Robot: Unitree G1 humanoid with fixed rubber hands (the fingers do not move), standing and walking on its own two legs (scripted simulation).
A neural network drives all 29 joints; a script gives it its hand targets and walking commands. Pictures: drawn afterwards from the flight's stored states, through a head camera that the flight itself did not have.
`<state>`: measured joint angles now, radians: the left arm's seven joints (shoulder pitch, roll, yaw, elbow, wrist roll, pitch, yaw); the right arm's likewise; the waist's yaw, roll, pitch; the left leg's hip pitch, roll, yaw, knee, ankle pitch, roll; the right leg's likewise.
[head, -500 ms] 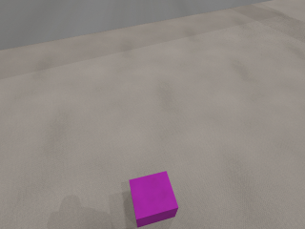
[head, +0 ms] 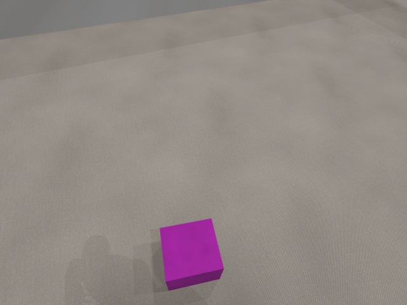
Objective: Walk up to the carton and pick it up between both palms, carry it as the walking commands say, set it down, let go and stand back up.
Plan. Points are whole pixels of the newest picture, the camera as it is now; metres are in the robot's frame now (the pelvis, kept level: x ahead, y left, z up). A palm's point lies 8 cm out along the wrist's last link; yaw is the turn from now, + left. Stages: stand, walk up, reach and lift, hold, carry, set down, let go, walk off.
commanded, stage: walk up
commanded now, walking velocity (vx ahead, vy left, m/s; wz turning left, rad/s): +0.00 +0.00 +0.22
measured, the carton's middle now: (190, 254) +0.43 +0.02 -0.68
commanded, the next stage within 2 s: stand in 1.04 s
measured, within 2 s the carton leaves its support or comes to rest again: neither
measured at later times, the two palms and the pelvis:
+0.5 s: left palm out of the picture -0.02 +0.23 -0.14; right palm out of the picture +0.08 -0.24 -0.12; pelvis +0.00 -0.01 +0.01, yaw +6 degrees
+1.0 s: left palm out of the picture -0.02 +0.17 -0.13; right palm out of the picture +0.05 -0.26 -0.13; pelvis +0.01 -0.04 +0.01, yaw +7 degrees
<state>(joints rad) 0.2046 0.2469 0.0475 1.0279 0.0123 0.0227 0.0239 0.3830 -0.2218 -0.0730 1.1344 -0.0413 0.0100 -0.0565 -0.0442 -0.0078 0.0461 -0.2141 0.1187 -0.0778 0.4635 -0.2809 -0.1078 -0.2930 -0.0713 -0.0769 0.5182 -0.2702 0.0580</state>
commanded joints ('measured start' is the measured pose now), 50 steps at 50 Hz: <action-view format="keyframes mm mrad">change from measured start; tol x16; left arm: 1 232 163 41 3 14 -39 19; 6 22 79 16 -30 12 -23 31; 50 150 -23 -30 85 -7 -43 11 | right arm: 1 0 10 23 -75 0 -3 14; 19 -67 -172 -15 -113 33 -19 32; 50 -74 -5 43 -15 33 -25 17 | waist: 1 91 -159 -68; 15 13 -190 -28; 19 19 290 12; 32 77 120 -83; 35 48 -173 -51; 50 55 17 29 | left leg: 1 -336 -115 75 313 -267 85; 6 -241 -75 73 632 -166 57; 16 40 -101 141 -15 32 83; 19 61 194 -223 -236 258 197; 29 91 112 -66 -147 498 250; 36 -53 -98 104 33 -9 94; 50 81 -8 27 -185 199 118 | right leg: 1 334 -274 214 -225 330 -31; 2 245 -460 410 -267 366 -144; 6 40 -220 53 -219 364 -183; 15 57 -258 98 -202 267 -169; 20 -117 -9 -1 241 -273 -15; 24 -90 3 44 345 -185 -17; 32 155 20 -31 -175 80 -37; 35 159 -202 192 -244 252 -126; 50 144 -62 89 -244 155 -69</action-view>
